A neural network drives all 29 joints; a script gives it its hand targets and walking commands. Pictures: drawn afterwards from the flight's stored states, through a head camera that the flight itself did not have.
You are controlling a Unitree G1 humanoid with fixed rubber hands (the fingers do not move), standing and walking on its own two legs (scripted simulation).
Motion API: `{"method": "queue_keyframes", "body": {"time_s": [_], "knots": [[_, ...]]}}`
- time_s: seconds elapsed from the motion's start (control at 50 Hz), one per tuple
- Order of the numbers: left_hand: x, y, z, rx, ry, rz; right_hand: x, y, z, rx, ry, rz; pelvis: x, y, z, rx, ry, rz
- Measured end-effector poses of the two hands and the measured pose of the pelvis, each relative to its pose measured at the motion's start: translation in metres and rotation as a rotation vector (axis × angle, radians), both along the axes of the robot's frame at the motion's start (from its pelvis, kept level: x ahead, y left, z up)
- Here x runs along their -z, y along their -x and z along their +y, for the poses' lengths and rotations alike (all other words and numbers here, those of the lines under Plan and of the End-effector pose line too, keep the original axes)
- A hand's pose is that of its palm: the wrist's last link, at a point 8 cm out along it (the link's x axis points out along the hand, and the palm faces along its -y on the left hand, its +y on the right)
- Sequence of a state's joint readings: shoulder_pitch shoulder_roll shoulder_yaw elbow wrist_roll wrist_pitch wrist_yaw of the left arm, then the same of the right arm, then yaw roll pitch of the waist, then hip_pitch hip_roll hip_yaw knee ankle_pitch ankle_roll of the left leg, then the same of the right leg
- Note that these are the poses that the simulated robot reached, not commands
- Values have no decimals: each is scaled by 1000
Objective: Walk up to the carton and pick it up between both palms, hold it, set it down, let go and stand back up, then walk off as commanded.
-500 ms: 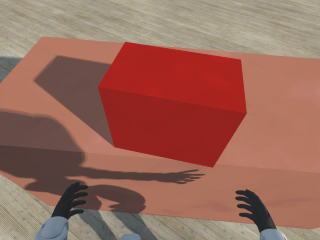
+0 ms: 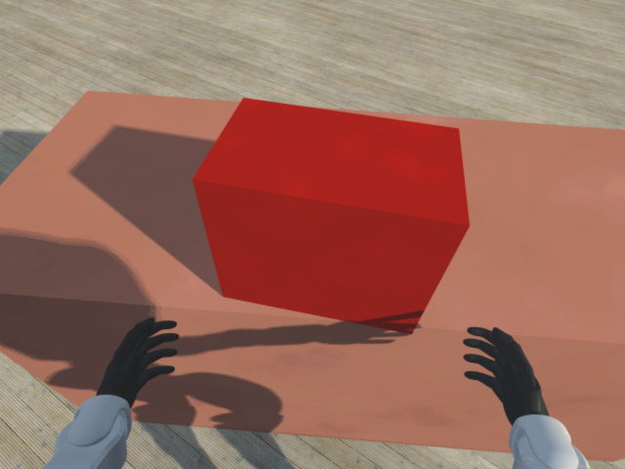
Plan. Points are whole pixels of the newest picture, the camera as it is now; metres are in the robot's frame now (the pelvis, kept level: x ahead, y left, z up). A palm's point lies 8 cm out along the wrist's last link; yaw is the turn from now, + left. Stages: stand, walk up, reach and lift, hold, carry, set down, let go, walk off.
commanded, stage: reach and lift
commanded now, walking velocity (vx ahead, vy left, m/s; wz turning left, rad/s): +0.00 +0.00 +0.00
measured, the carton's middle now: (330, 220) +0.42 -0.01 +0.08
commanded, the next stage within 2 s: none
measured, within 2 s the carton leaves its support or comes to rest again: neither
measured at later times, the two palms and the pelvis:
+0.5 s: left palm (124, 343) +0.24 +0.24 +0.06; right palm (511, 342) +0.23 -0.20 +0.08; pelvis +0.01 +0.00 +0.00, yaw +0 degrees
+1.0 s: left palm (148, 266) +0.31 +0.22 +0.11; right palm (509, 284) +0.29 -0.20 +0.11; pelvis +0.02 +0.00 +0.00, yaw +0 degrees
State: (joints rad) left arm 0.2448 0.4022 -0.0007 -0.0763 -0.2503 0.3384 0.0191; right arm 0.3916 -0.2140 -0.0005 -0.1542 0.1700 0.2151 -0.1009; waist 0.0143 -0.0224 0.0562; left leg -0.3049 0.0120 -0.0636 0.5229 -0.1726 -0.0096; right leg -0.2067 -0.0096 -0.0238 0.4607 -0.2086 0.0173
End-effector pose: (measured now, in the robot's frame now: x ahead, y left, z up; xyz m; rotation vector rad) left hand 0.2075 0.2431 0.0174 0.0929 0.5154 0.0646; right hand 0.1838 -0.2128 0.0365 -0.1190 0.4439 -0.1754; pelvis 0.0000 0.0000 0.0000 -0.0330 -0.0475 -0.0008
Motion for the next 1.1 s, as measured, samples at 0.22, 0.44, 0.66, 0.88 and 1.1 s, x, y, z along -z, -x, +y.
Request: {"method": "queue_keyframes", "body": {"time_s": [0.22,0.44,0.66,0.88,1.1], "knots": [[-27,-11,-6,23,44,-104,-26,-17,8,-12,-51,-83,-2,-6,-2,0,-3,15],[-37,-24,-7,49,56,-138,-40,-40,11,-10,-50,-113,-2,-10,-3,0,-4,21],[-68,-65,-15,123,28,-193,-64,-69,10,2,-60,-171,-2,-11,-3,0,-5,23],[-86,-98,-28,175,13,-183,-75,-89,7,13,-81,-185,-3,-15,-4,0,-6,33],[-102,-123,-29,180,6,-211,-87,-121,7,6,-82,-207,-3,-17,-5,0,-6,36]]}}
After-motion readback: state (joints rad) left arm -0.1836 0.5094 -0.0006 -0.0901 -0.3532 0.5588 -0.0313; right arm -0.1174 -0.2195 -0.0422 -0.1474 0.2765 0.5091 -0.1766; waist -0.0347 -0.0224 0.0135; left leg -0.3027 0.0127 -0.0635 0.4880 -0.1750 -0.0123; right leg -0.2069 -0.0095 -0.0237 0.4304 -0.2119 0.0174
